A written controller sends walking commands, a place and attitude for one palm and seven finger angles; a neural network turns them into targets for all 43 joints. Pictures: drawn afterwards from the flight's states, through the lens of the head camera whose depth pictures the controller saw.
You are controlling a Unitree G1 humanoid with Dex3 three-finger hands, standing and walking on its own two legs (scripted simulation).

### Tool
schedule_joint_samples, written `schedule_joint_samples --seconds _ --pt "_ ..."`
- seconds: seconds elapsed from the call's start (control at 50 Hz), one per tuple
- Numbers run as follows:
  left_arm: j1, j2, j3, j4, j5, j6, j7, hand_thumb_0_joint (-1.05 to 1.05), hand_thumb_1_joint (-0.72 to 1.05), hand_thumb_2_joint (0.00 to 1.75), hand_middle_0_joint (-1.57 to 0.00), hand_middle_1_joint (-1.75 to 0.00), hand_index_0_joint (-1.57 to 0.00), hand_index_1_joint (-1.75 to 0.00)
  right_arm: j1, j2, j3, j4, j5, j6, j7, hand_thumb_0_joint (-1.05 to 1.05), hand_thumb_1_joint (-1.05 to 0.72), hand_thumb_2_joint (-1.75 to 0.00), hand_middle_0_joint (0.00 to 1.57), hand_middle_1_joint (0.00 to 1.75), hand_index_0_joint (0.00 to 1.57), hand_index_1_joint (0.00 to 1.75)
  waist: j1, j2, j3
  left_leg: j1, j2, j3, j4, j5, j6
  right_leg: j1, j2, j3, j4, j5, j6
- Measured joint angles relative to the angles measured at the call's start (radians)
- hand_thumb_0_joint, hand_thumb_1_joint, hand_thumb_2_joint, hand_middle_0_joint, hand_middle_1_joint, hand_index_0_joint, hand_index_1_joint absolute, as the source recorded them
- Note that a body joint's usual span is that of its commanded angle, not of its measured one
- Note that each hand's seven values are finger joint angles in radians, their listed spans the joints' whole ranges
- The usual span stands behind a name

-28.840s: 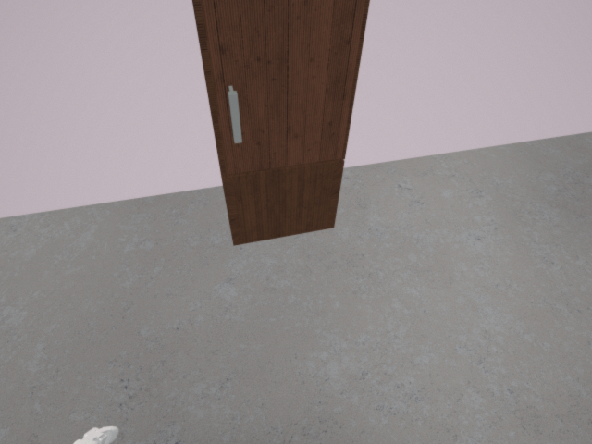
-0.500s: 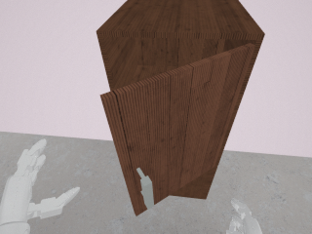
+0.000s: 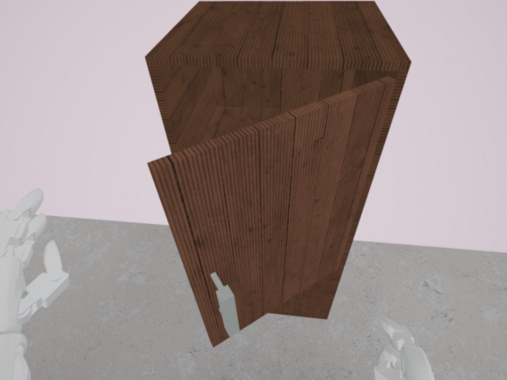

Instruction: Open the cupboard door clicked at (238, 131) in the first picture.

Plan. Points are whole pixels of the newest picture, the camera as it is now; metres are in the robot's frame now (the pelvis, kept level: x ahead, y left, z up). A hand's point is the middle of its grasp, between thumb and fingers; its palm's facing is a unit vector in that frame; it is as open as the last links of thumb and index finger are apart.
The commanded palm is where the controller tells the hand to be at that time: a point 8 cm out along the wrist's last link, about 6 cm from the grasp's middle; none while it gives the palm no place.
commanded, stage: draw the hand back to the body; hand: left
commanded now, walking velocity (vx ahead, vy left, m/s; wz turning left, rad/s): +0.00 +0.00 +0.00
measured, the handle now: (223, 304) +0.29 +0.11 -0.11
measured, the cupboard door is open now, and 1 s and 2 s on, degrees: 39 39 39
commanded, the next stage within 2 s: step back with the hand held close in 0.14 s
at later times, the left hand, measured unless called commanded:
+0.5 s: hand (60, 280) +0.18 +0.26 +0.15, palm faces +0.39 -0.79 -0.47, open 7.5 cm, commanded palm +0.12 +0.30 +0.18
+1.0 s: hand out of the picture +0.10 +0.29 +0.15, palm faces +0.47 -0.75 -0.46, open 7.5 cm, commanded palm +0.04 +0.33 +0.18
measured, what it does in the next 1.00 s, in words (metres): shifts its weight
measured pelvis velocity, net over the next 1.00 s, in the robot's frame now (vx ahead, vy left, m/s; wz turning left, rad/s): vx -0.09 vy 0.02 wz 0.03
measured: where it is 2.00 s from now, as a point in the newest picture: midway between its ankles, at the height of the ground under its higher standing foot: outside the picture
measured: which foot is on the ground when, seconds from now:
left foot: down 0.00-1.00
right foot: down 0.00-1.00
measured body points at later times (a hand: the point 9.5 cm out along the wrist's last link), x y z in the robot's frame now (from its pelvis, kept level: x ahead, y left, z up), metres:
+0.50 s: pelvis -0.03 +0.01 +0.00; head -0.01 +0.00 +0.45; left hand +0.15 +0.30 +0.17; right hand +0.15 -0.24 -0.08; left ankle -0.04 +0.12 -0.74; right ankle +0.02 -0.11 -0.74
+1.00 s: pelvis -0.09 +0.02 -0.02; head -0.08 +0.04 +0.43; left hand +0.07 +0.33 +0.18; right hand +0.08 -0.21 -0.09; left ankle -0.04 +0.12 -0.74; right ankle +0.02 -0.11 -0.74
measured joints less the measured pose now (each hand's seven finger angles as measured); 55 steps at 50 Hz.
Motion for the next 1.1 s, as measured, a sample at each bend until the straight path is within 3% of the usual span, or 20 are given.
schedule_joint_samples --seconds 0.28,0.44,0.58,0.7,0.84,0.96,1.1 --pt "-0.029 0.011 0.018 0.019 0.006 -0.024 0.005 0.01 0.88 0.89 -0.21 -0.3 -0.21 -0.3 -0.008 0.01 -0.002 0.027 -0.001 -0.014 -0.006 0.02 -0.91 -0.9 0.21 0.3 0.2 0.3 0.003 0.012 0.014 0.029 0.01 -0.001 -0.025 0.021 -0.007 0.035 0.01 -0.002 -0.037 0.026 -0.008" --pt "-0.011 0.031 0.06 0.02 0.026 -0.074 0.008 0.01 0.89 0.89 -0.21 -0.3 -0.2 -0.3 -0.038 0.0 -0.002 -0.011 -0.012 0.044 0.004 0.02 -0.91 -0.9 0.21 0.3 0.2 0.3 -0.046 -0.018 0.022 -0.083 0.008 -0.002 -0.004 0.042 -0.003 -0.055 0.009 -0.003 -0.064 0.074 -0.003" --pt "0.079 0.079 0.064 -0.085 0.028 -0.089 0.011 0.01 0.88 0.89 -0.22 -0.3 -0.21 -0.3 -0.03 -0.008 -0.033 -0.035 -0.008 0.082 -0.004 0.02 -0.91 -0.9 0.21 0.3 0.2 0.3 -0.066 -0.05 0.03 -0.133 -0.019 0.02 0.009 0.056 0.016 -0.122 -0.018 0.02 -0.024 0.08 0.015" --pt "0.078 0.113 0.11 -0.095 0.028 -0.105 0.025 0.01 0.88 0.89 -0.22 -0.3 -0.21 -0.3 -0.032 0.009 -0.036 -0.044 -0.002 0.101 -0.007 0.02 -0.91 -0.9 0.21 0.3 0.2 0.3 -0.066 -0.07 0.02 -0.165 -0.032 0.032 0.04 0.062 0.028 -0.156 -0.03 0.033 0.005 0.091 0.025" --pt "0.054 0.075 0.105 -0.073 0.051 -0.109 0.033 0.01 0.89 0.89 -0.22 -0.3 -0.21 -0.3 -0.023 0.018 -0.018 -0.068 -0.002 0.09 -0.003 0.02 -0.91 -0.9 0.21 0.3 0.2 0.3 -0.056 -0.078 0.021 -0.22 -0.037 0.036 0.103 0.063 0.041 -0.201 -0.037 0.038 0.048 0.103 0.031" --pt "0.025 0.054 0.092 -0.094 0.074 -0.125 0.035 0.01 0.88 0.89 -0.22 -0.3 -0.21 -0.3 0.001 0.016 -0.013 -0.071 -0.008 0.071 0.0 0.02 -0.9 -0.9 0.21 0.3 0.2 0.3 -0.056 -0.08 0.033 -0.288 -0.034 0.009 0.184 0.027 0.048 -0.237 -0.013 0.05 0.083 0.094 0.032" --pt "0.036 0.087 0.132 -0.149 0.062 -0.164 0.048 0.01 0.88 0.89 -0.22 -0.3 -0.21 -0.3 0.012 0.014 -0.017 -0.054 -0.011 0.056 0.002 0.02 -0.9 -0.9 0.21 0.3 0.2 0.3 -0.064 -0.096 0.048 -0.331 -0.037 0.001 0.2 0.065 0.043 -0.266 -0.004 0.062 0.088 0.115 0.03"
